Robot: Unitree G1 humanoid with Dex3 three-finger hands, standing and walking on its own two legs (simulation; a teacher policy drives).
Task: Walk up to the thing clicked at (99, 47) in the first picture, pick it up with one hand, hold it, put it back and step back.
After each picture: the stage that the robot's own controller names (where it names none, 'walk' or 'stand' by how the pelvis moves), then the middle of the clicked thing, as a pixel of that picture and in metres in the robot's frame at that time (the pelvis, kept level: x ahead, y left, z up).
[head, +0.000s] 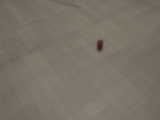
stand; (99, 45) +1.31 -0.18 -0.72
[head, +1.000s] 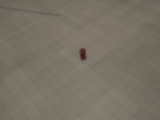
walk; (82, 54) +1.18 +0.12 -0.69
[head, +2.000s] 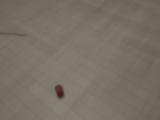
walk; (59, 91) +0.69 +0.27 -0.71
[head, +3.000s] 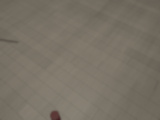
stand; (55, 117) +0.42 +0.21 -0.69
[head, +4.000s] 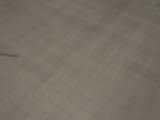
walk; out of the picture +0.42 +0.21 -0.72
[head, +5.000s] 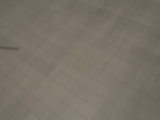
stand; out of the picture +0.33 +0.25 -0.68
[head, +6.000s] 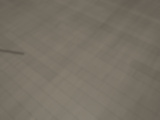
stand; out of the picture +0.37 +0.19 -0.72
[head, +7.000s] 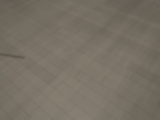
stand; out of the picture +0.40 +0.22 -0.72
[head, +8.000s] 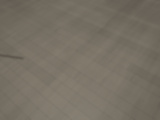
stand; out of the picture +0.38 +0.22 -0.73
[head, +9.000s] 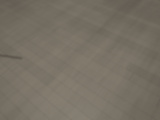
stand; out of the picture +0.38 +0.22 -0.73
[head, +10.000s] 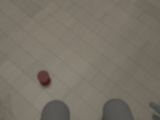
go down; (44, 78) +0.44 +0.20 -0.46
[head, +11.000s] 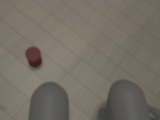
go down; (34, 57) +0.48 +0.21 -0.31
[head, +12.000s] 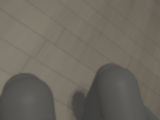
close in; out of the picture +0.47 +0.25 -0.24
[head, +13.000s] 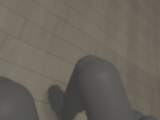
close; out of the picture +0.46 +0.28 -0.23
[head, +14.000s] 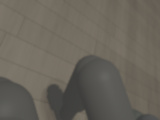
lift; out of the picture +0.45 +0.28 -0.23
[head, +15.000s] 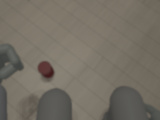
lift; (46, 70) +0.45 +0.19 -0.37
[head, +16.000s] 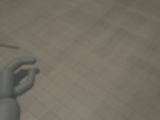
lift; out of the picture +0.39 +0.17 -0.66
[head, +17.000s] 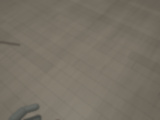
stand; out of the picture +0.38 +0.19 -0.66
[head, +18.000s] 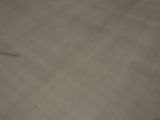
stand; out of the picture +0.37 +0.17 -0.66
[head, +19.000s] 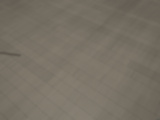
stand; out of the picture +0.38 +0.18 -0.65
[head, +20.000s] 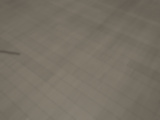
stand; out of the picture +0.38 +0.17 -0.65
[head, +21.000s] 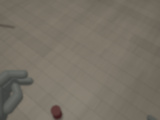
close; (56, 112) +0.40 +0.18 -0.59
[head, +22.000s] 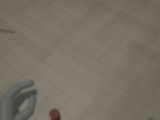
stand; (55, 115) +0.40 +0.19 -0.63
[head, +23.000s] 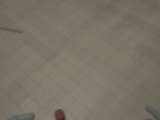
close; (60, 116) +0.40 +0.17 -0.61
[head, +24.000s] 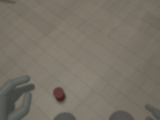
hold; (59, 94) +0.41 +0.18 -0.52
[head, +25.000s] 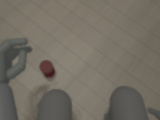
close; (47, 69) +0.45 +0.18 -0.37
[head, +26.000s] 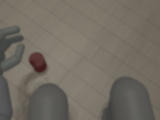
close; (38, 63) +0.46 +0.19 -0.29
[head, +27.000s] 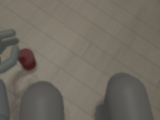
close; (27, 60) +0.46 +0.20 -0.27
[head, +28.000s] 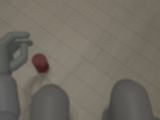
close; (41, 64) +0.47 +0.18 -0.30
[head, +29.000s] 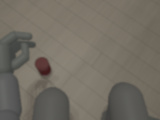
close; (43, 67) +0.47 +0.18 -0.34
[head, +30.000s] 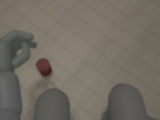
close; (44, 67) +0.46 +0.18 -0.35
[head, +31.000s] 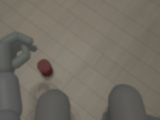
close; (45, 68) +0.46 +0.18 -0.36
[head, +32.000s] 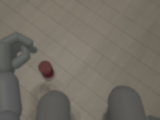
close; (46, 70) +0.46 +0.18 -0.37
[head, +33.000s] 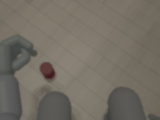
close; (47, 71) +0.46 +0.18 -0.38
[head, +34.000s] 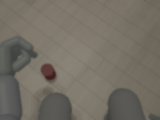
close; (48, 72) +0.46 +0.18 -0.39
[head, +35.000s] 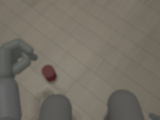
close; (49, 73) +0.46 +0.18 -0.40
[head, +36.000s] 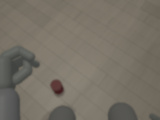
hold; (57, 87) +0.44 +0.18 -0.48
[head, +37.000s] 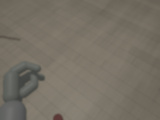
close; out of the picture +0.40 +0.18 -0.66
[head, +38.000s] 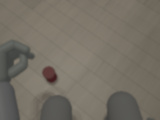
hold; (50, 74) +0.45 +0.18 -0.42
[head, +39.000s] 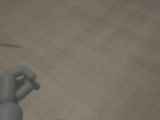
crouch; out of the picture +0.40 +0.18 -0.66
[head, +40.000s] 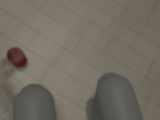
lower; (17, 58) +0.47 +0.20 -0.32
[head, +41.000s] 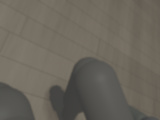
lower; out of the picture +0.46 +0.26 -0.24
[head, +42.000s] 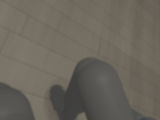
lower; out of the picture +0.46 +0.27 -0.24
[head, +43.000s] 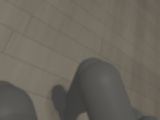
lower; out of the picture +0.45 +0.26 -0.24
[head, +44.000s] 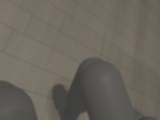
lower; out of the picture +0.45 +0.26 -0.24
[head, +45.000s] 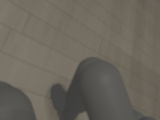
open; out of the picture +0.47 +0.26 -0.24
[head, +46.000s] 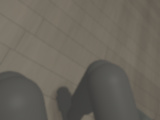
stand; out of the picture +0.53 +0.30 -0.27
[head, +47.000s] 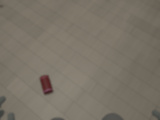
stand; (46, 84) +0.51 +0.23 -0.58
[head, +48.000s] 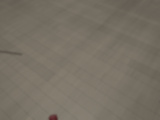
stand; out of the picture +0.48 +0.22 -0.69
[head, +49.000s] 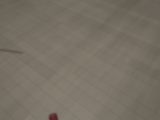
stand; out of the picture +0.48 +0.23 -0.69
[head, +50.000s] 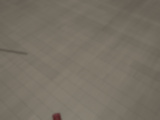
stand; out of the picture +0.48 +0.23 -0.73
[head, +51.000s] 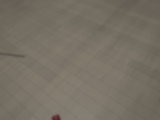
stand; out of the picture +0.47 +0.25 -0.75
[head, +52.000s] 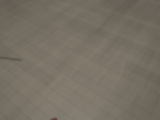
stand; out of the picture +0.46 +0.25 -0.75
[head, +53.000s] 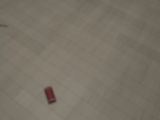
walk; (50, 95) +0.53 +0.19 -0.74
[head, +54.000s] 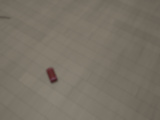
walk; (51, 75) +0.70 +0.25 -0.72
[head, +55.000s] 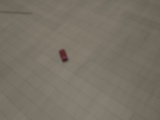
walk; (63, 55) +1.01 +0.29 -0.73
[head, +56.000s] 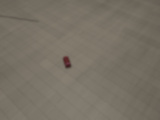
stand; (66, 61) +1.09 +0.19 -0.74
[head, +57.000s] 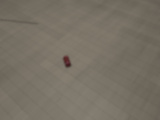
stand; (67, 61) +1.14 +0.20 -0.75
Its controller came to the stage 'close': yes
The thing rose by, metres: 0.01
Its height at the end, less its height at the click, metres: -0.02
